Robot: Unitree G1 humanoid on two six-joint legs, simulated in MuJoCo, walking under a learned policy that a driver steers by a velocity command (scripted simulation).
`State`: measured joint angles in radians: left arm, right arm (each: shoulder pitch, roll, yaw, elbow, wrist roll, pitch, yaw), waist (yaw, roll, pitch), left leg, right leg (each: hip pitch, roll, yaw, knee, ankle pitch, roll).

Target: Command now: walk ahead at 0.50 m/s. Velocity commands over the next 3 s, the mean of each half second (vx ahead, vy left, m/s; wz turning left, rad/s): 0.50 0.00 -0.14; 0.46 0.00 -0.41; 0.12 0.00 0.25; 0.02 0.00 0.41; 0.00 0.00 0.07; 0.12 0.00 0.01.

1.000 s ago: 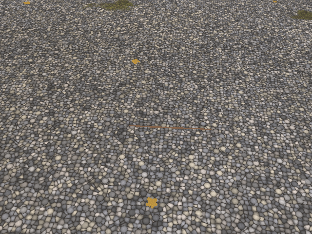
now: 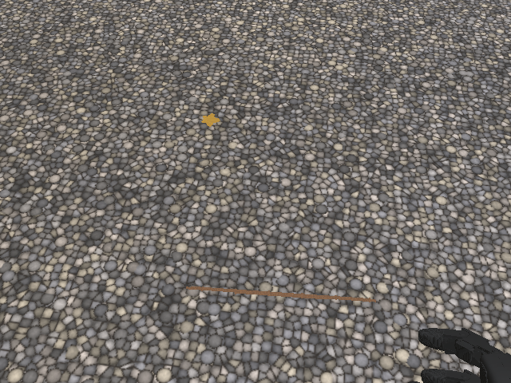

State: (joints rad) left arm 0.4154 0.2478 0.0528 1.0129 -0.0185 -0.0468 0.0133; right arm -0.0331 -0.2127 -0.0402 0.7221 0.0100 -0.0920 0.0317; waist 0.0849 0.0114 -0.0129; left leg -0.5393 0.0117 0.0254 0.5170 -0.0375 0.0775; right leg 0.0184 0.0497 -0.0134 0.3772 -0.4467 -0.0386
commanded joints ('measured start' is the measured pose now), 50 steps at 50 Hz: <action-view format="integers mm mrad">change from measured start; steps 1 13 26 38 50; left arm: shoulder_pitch -61 -236 -488 -204 -38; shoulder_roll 126 71 65 132 139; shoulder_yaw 13 29 12 46 38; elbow -77 -144 -280 -267 -193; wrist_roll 24 9 -3 8 11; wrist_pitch -12 -17 -23 -25 -5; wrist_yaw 0 -5 -65 -29 12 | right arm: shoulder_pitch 422 290 383 232 -12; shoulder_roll -231 -162 -205 -159 -136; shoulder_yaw -83 -56 -69 -53 -32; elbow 54 98 198 48 -37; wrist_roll -12 -14 3 -20 -26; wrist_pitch -9 -20 8 -34 -41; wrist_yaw -12 -23 -50 -44 -7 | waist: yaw -245 -82 -144 -103 -19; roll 23 42 71 -43 -100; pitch -251 6 82 -43 3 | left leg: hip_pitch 671 394 652 -90 39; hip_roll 154 211 269 108 -8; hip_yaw -206 -205 43 -95 -49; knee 22 -393 -267 566 -39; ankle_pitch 93 36 323 -262 172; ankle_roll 126 154 60 -102 -59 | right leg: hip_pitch -303 -720 -695 -156 -91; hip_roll -136 -188 -98 -221 -179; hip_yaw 32 86 -12 358 239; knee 510 527 194 -157 -15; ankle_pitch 702 361 359 544 748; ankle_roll -58 27 -45 -269 -125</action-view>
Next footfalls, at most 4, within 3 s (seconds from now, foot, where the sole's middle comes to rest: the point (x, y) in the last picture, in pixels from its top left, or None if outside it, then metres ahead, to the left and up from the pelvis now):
0.58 right None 0.46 -0.15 -0.76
1.06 left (307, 274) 0.79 -0.05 -0.76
1.48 right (382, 311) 0.69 -0.26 -0.76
1.90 left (285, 311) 0.67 0.00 -0.76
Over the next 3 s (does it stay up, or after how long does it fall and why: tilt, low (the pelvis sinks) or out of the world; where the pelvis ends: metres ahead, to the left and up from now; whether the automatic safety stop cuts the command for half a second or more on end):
stays up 0.68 -0.13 0.01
